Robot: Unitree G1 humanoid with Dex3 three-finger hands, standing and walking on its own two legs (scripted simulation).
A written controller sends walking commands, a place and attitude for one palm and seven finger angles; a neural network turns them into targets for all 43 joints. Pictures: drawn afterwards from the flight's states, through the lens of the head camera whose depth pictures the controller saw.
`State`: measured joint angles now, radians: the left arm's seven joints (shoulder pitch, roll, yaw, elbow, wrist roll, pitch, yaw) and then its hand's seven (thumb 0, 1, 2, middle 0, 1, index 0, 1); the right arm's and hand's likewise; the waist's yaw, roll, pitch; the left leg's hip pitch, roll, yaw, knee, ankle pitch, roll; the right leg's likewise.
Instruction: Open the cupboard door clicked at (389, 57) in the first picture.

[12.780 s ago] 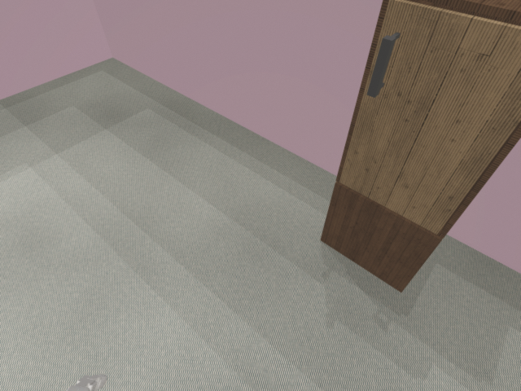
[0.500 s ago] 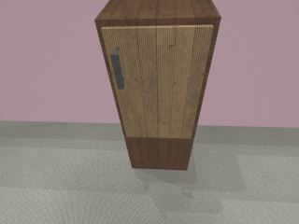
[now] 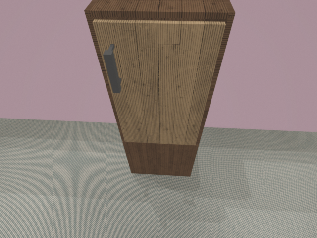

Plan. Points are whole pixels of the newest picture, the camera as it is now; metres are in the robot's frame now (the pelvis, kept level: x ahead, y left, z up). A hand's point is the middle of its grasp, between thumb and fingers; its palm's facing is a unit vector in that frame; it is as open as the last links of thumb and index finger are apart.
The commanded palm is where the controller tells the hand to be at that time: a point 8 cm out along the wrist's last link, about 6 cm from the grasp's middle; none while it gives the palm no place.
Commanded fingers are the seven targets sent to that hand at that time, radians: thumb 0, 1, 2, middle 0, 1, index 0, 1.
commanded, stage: look again from close up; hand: left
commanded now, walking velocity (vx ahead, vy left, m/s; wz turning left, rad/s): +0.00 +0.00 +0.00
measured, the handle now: (114, 69) +0.57 +0.17 +0.12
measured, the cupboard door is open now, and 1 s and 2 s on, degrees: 0 0 0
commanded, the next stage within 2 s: raise the hand with hooked fingers in 0.26 s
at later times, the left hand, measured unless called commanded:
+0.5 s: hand (92, 209) +0.20 +0.19 -0.05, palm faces +0.28 -0.94 -0.18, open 7.5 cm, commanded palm +0.13 +0.24 -0.05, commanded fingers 0.00 0.71 0.82 -0.21 -0.42 -0.21 -0.42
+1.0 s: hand (76, 203) +0.19 +0.21 +0.01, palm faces -0.07 -0.99 -0.07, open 9.9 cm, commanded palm +0.16 +0.27 +0.01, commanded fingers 0.00 0.13 0.57 -0.25 -0.80 -0.25 -0.80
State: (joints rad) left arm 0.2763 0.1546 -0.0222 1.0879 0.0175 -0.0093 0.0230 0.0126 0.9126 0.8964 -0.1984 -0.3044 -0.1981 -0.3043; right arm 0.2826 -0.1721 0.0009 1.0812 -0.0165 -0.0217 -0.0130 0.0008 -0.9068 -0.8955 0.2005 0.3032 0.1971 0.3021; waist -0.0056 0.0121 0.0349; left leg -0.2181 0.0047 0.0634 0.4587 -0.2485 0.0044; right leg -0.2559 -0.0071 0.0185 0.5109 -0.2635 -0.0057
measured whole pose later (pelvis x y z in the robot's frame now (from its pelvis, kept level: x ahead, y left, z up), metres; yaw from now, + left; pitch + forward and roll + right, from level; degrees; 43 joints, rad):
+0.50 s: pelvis +0.03 -0.02 +0.00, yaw +3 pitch +2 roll +1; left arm 0.39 0.16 0.08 0.28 -0.13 -0.08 0.06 0.02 0.88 0.88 -0.20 -0.32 -0.20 -0.32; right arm 0.28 -0.23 -0.03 0.88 0.02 -0.21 -0.07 0.01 -0.91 -0.90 0.20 0.30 0.20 0.30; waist -0.01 0.03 -0.02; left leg -0.23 0.02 0.01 0.51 -0.31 -0.02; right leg -0.24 0.00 -0.03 0.55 -0.34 -0.03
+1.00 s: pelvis -0.03 -0.01 -0.06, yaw +5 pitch +7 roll -2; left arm 0.20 0.30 0.21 0.10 -0.30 -0.35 -0.45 0.02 0.35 0.66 -0.23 -0.66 -0.23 -0.66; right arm 0.20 -0.23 0.04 0.58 0.04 -0.26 -0.07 0.01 -0.90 -0.90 0.20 0.30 0.20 0.30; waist 0.01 0.03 -0.07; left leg -0.70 0.03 -0.06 1.03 -0.46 -0.02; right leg -0.65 0.01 -0.10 0.97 -0.45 -0.03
